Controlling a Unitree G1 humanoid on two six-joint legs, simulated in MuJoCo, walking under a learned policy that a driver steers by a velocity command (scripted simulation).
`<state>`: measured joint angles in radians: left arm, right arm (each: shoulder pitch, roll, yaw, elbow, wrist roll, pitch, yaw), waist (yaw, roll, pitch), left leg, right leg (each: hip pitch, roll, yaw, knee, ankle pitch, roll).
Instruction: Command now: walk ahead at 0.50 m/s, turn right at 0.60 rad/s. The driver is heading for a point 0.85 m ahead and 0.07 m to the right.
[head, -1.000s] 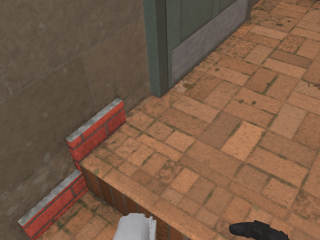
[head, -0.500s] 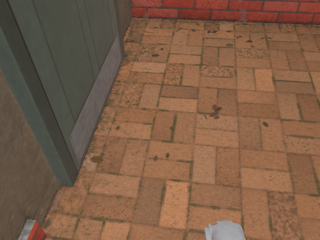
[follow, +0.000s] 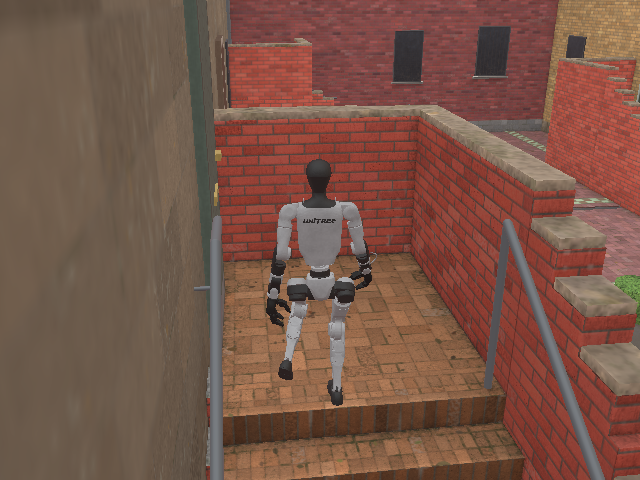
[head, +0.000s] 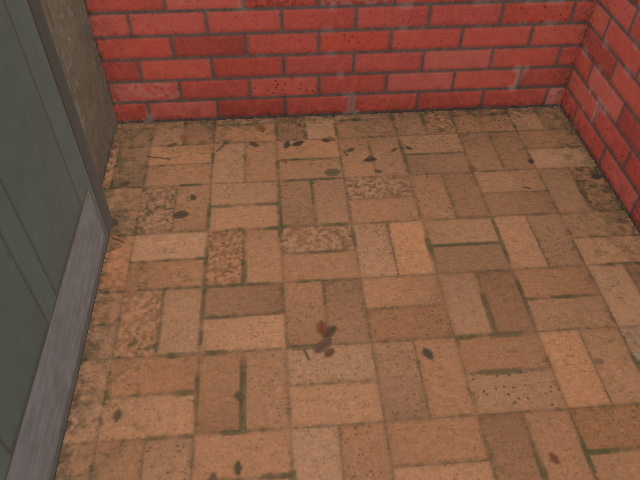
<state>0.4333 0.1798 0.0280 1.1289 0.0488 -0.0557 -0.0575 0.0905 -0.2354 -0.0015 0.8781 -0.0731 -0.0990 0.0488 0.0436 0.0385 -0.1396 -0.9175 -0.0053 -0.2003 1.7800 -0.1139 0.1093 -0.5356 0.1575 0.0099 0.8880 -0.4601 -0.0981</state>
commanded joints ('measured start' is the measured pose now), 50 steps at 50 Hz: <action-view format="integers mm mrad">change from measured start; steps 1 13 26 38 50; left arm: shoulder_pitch -356 66 -348 -342 -195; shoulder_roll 41 -10 63 132 140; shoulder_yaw -8 28 39 70 66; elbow -205 -243 -321 -441 -301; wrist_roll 24 -9 20 -84 -28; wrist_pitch -79 -96 -17 -4 -47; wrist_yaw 11 -9 -22 29 51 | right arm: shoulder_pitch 46 287 190 337 134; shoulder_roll -60 -190 -5 -96 -33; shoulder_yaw -13 -74 -48 -66 -82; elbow -72 -143 -65 92 -60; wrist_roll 9 60 -2 108 107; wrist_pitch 3 -42 -45 20 27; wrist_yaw -23 -20 -16 -68 -76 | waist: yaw -133 -89 -54 30 -86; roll -61 242 10 80 -79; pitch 40 -361 159 44 159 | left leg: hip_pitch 76 1369 617 924 87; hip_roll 62 350 258 241 136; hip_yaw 96 -180 201 279 55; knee -180 -1177 -1681 -1314 -604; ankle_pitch -34 400 -88 486 -2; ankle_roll -75 287 119 18 -81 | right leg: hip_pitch -134 -89 -127 338 365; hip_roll -160 -13 -260 -158 -412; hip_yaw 320 217 19 -66 110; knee -477 197 33 -427 -754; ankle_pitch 260 218 560 350 469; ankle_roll -170 71 23 -21 -116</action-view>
